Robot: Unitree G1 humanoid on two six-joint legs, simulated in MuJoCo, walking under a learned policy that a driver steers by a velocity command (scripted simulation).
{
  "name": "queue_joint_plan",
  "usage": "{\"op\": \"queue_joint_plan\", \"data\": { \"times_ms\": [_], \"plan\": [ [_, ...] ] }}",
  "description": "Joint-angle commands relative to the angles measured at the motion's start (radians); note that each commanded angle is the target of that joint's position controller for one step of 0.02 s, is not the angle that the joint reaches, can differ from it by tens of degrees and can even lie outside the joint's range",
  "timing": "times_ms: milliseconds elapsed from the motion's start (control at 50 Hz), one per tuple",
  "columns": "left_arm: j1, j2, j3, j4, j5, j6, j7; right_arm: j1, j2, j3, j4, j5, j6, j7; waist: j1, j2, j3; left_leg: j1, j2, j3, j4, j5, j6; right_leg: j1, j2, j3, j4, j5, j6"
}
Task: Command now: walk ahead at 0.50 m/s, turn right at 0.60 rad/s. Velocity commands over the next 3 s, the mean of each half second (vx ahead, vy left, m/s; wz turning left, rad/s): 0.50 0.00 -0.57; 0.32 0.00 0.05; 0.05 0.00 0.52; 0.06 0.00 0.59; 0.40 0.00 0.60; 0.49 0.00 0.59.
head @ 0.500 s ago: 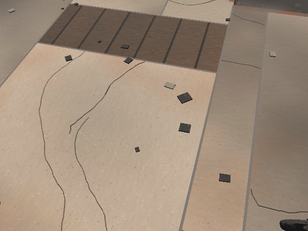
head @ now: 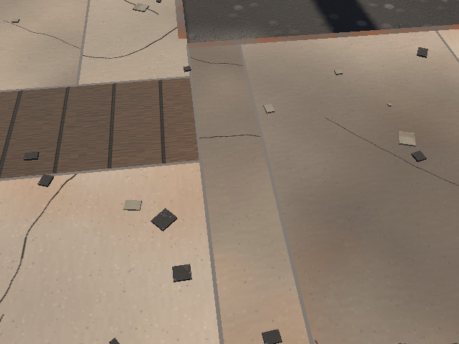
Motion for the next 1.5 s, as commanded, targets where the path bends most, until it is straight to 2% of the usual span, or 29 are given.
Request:
{"op": "queue_joint_plan", "data": {
  "times_ms": [20, 140, 180, 220, 240, 260, 280, 300, 320, 360, 420, 520, 660, 720, 740, 760, 780, 800, 840, 940, 1040, 1120, 1180, 1200, 1220, 1240, 1260, 1340, 1500],
  "plan": [
    [-0.052, 0.018, -0.004, -0.075, 0.001, -0.02, -0.018, -0.075, -0.162, -0.037, -0.063, 0.004, -0.011, -0.007, 0.011, 0.11, -0.004, 0.04, 0.265, -0.107, -0.146, 0.285, 0.145, -0.029, -0.024, -0.007, -0.149, 0.153, -0.002],
    [-0.188, 0.025, -0.004, -0.131, -0.002, -0.023, -0.053, -0.017, -0.217, -0.052, -0.019, 0.031, 0.019, -0.012, -0.012, 0.11, 0.034, 0.149, 0.3, 0.007, -0.094, 0.438, 0.104, 0.042, 0.02, -0.099, -0.359, 0.131, -0.059],
    [-0.132, 0.065, 0.017, -0.13, 0.005, -0.016, -0.054, -0.024, -0.25, -0.062, -0.02, 0.041, 0.032, -0.018, 0.041, 0.142, -0.022, 0.186, 0.301, 0.046, 0.049, 0.77, 0.084, 0.162, 0.084, -0.153, -0.375, 0.026, -0.103],
    [0.15, 0.155, 0.071, -0.057, 0.002, -0.005, -0.04, -0.037, -0.234, -0.054, -0.029, 0.045, 0.043, -0.026, 0.197, 0.112, -0.169, 0.046, 0.25, 0.095, 0.429, 0.834, 0.035, 0.567, 0.16, -0.163, -0.462, 0.073, -0.174],
    [0.267, 0.239, 0.095, -0.028, -0.009, 0.005, -0.018, 0.006, -0.141, -0.02, -0.05, -0.003, 0.037, -0.024, 0.202, -0.082, -0.25, -0.248, 0.186, 0.089, 0.757, 0.207, -0.009, 0.867, -0.026, 0.126, -0.459, 0.108, -0.241],
    [0.205, 0.311, 0.093, -0.071, -0.01, -0.012, -0.021, 0.035, -0.07, 0.011, -0.121, -0.008, 0.007, -0.015, 0.107, -0.249, -0.39, -0.609, -0.025, -0.083, 1.069, -0.399, -0.054, 1.085, -0.242, 0.741, -0.641, -0.178, -0.452],
    [0.215, 0.215, 0.068, -0.076, -0.003, -0.03, -0.03, -0.08, -0.179, -0.011, -0.131, 0.031, -0.026, -0.002, 0.185, -0.094, -0.376, -0.719, 0.028, -0.233, 1.113, -0.335, -0.038, 1.062, -0.241, 0.733, -0.724, -0.23, -0.413],
    [0.185, 0.172, 0.054, -0.063, 0.003, -0.044, -0.03, -0.133, -0.185, -0.011, -0.153, 0.053, -0.042, 0.004, 0.169, -0.068, -0.24, -0.753, 0.069, -0.218, 1.058, -0.245, -0.017, 0.947, -0.207, 0.588, -0.726, -0.17, -0.371],
    [0.124, 0.145, 0.043, -0.064, 0.003, -0.052, -0.03, -0.13, -0.171, -0.007, -0.138, 0.034, -0.048, -0.002, 0.117, 0.028, -0.157, -0.691, 0.113, -0.22, 0.964, -0.169, -0.017, 0.791, -0.159, 0.473, -0.724, -0.05, -0.332],
    [0.032, 0.104, 0.027, -0.085, 0.017, -0.053, -0.022, -0.109, -0.178, -0.016, -0.123, 0.0, -0.034, -0.004, 0.052, 0.006, -0.103, -0.566, 0.15, -0.224, 0.849, -0.094, -0.036, 0.603, -0.096, 0.352, -0.753, 0.124, -0.307],
    [0.033, 0.113, 0.027, -0.064, 0.017, -0.059, -0.005, -0.105, -0.142, -0.009, -0.118, -0.011, -0.006, -0.002, 0.034, 0.009, -0.081, -0.521, 0.139, -0.19, 0.741, -0.028, -0.083, 0.488, -0.069, 0.262, -0.783, 0.278, -0.317],
    [0.109, 0.12, 0.022, -0.001, 0.013, -0.058, 0.013, -0.275, -0.076, 0.019, -0.15, -0.005, -0.006, 0.009, 0.111, -0.018, -0.032, -0.45, 0.095, -0.158, 0.382, 0.313, -0.101, 0.424, 0.001, 0.132, -0.789, 0.208, -0.243],
    [0.197, 0.133, 0.024, 0.078, 0.01, -0.043, 0.016, -0.358, -0.117, 0.007, -0.186, 0.006, -0.025, 0.037, 0.135, -0.044, 0.017, -0.494, 0.065, -0.17, 0.206, 0.229, -0.016, 0.651, -0.107, 0.221, -0.682, 0.275, -0.214],
    [0.153, 0.12, 0.015, 0.075, 0.021, -0.03, 0.023, -0.152, -0.161, -0.017, -0.128, -0.016, -0.035, 0.034, 0.027, -0.037, -0.133, -0.185, 0.017, -0.109, 0.154, 0.349, 0.06, 0.663, -0.018, 0.124, -0.394, 0.698, -0.131],
    [0.182, 0.079, -0.002, 0.052, 0.046, -0.034, 0.027, -0.031, -0.219, -0.025, -0.115, -0.03, -0.037, 0.034, 0.003, 0.073, -0.292, 0.122, 0.177, -0.284, 0.243, 0.718, 0.139, 0.485, 0.05, 0.088, -0.135, 0.46, -0.08],
    [0.339, 0.024, -0.019, 0.08, 0.04, -0.043, 0.021, 0.02, -0.246, -0.031, -0.091, -0.026, -0.024, 0.038, 0.043, 0.333, -0.434, 0.435, 0.404, -0.659, 0.211, 0.858, 0.335, 0.173, 0.199, 0.02, 0.23, -0.326, 0.015],
    [0.327, 0.108, -0.007, 0.092, 0.039, -0.045, 0.015, 0.039, -0.182, -0.019, -0.093, 0.014, -0.009, 0.043, 0.017, 0.252, -0.461, 0.436, 0.394, -0.768, 0.139, 0.705, 0.332, 0.106, 0.171, 0.09, 0.321, -0.436, 0.027],
    [0.209, 0.138, 0.003, 0.063, 0.021, -0.042, 0.013, -0.045, -0.16, -0.012, -0.112, 0.025, 0.001, 0.038, 0.01, 0.166, -0.315, 0.323, 0.355, -0.649, 0.121, 0.611, 0.289, 0.043, 0.121, 0.078, 0.336, -0.376, 0.036],
    [0.067, 0.123, 0.003, 0.022, 0.032, -0.034, 0.025, -0.127, -0.148, -0.007, -0.131, 0.015, 0.02, 0.026, 0.026, 0.051, -0.15, 0.085, 0.283, -0.519, 0.078, 0.63, 0.249, 0.033, 0.074, 0.036, 0.244, -0.285, 0.047],
    [0.101, 0.057, -0.007, 0.023, 0.034, -0.009, 0.051, -0.143, -0.187, -0.028, -0.138, 0.003, 0.047, 0.005, 0.086, 0.146, -0.166, -0.105, 0.207, -0.433, 0.033, 0.653, 0.24, 0.184, 0.087, 0.013, -0.034, -0.23, 0.072],
    [0.006, 0.06, -0.003, 0.01, 0.029, 0.01, 0.05, -0.144, -0.206, -0.042, -0.148, 0.024, 0.092, -0.024, 0.065, 0.161, -0.166, -0.196, 0.161, -0.473, 0.01, 0.222, 0.189, 0.25, 0.115, 0.032, -0.198, -0.068, 0.081],
    [-0.058, 0.066, 0.0, -0.011, 0.02, -0.014, 0.035, -0.13, -0.199, -0.045, -0.155, 0.02, 0.116, -0.034, 0.043, 0.202, -0.129, -0.174, 0.151, -0.563, 0.037, 0.107, 0.174, 0.283, 0.135, 0.045, -0.354, -0.084, 0.067],
    [0.001, 0.084, 0.013, 0.01, 0.015, -0.04, 0.024, -0.148, -0.178, -0.039, -0.169, 0.033, 0.127, -0.039, 0.086, 0.201, -0.132, -0.158, 0.109, -0.595, 0.128, 0.158, 0.118, 0.431, 0.111, 0.036, -0.639, 0.065, 0.027],
    [0.022, 0.136, 0.026, 0.009, 0.028, -0.041, 0.03, -0.115, -0.138, -0.027, -0.173, 0.028, 0.127, -0.038, 0.07, 0.125, -0.168, -0.226, 0.062, -0.547, 0.232, -0.004, 0.069, 0.549, -0.03, 0.13, -0.671, 0.122, -0.025],
    [-0.034, 0.219, 0.043, -0.006, 0.054, -0.026, 0.037, -0.062, -0.091, -0.015, -0.192, 0.019, 0.12, -0.034, 0.002, -0.15, -0.138, -0.416, -0.091, -0.355, 0.423, -0.31, 0.004, 0.614, -0.224, 0.355, -0.681, 0.338, -0.157],
    [-0.012, 0.173, 0.038, -0.004, 0.075, -0.022, 0.032, -0.058, -0.17, -0.036, -0.19, 0.013, 0.112, -0.032, 0.036, -0.199, -0.148, -0.479, -0.081, -0.275, 0.659, -0.445, -0.046, 0.573, -0.326, 0.453, -0.688, 0.446, -0.274],
    [-0.04, 0.121, 0.021, -0.016, 0.064, -0.023, 0.032, -0.037, -0.222, -0.056, -0.171, 0.017, 0.114, -0.03, 0.03, -0.122, -0.138, -0.483, -0.044, -0.282, 0.785, -0.395, -0.072, 0.558, -0.295, 0.38, -0.672, 0.448, -0.276],
    [-0.093, 0.084, 0.008, -0.014, 0.035, -0.01, 0.04, -0.054, -0.158, -0.049, -0.159, 0.027, 0.152, -0.033, 0.036, -0.091, -0.086, -0.517, -0.01, -0.22, 0.888, -0.223, -0.137, 0.537, -0.148, 0.123, -0.655, 0.434, -0.207],
    [-0.066, 0.155, 0.039, 0.009, 0.032, 0.014, 0.038, -0.16, -0.117, -0.025, -0.238, 0.026, 0.153, -0.004, 0.092, -0.14, -0.129, -0.343, 0.049, -0.112, 0.531, -0.182, -0.121, 0.577, -0.201, 0.016, -0.656, 0.426, -0.238]
  ]
}}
